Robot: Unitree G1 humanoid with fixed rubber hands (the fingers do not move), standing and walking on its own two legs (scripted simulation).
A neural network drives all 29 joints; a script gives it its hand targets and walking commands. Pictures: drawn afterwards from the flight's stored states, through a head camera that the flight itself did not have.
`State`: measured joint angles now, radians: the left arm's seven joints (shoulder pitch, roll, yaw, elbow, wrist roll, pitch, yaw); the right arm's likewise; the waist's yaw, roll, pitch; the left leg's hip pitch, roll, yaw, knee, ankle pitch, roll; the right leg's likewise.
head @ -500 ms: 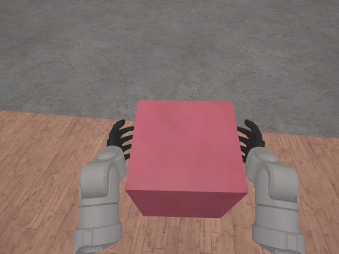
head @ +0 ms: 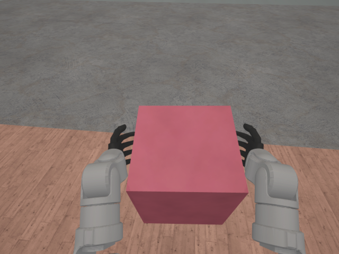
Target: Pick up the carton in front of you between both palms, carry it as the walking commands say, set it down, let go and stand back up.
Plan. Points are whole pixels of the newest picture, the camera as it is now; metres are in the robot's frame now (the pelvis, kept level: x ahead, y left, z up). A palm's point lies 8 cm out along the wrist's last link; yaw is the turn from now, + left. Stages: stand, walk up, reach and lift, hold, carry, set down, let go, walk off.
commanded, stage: carry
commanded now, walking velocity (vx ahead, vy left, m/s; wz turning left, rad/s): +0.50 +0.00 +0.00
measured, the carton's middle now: (183, 169) +0.33 +0.00 +0.05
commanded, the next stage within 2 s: none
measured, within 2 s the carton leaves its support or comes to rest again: neither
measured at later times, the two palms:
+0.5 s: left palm (131, 123) +0.44 +0.14 +0.10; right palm (242, 127) +0.43 -0.16 +0.10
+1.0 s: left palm (161, 83) +0.67 +0.07 +0.09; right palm (245, 84) +0.68 -0.23 +0.09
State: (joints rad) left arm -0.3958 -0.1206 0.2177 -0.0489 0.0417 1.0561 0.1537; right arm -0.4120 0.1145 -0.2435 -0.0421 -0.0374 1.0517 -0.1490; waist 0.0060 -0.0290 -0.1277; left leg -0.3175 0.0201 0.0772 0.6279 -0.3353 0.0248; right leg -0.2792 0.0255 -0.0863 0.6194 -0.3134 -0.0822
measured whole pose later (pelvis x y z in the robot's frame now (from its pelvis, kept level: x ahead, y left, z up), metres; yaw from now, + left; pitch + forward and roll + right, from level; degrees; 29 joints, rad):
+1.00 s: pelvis +0.35 -0.08 -0.01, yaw -1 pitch +4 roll +4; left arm -0.36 -0.11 0.22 -0.08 -0.01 0.98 0.15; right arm -0.38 0.13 -0.21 -0.10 -0.04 1.00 -0.17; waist 0.03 -0.02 -0.08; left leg -0.73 0.04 0.03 1.07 -0.17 0.01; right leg -0.13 0.11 -0.07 0.35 -0.22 -0.19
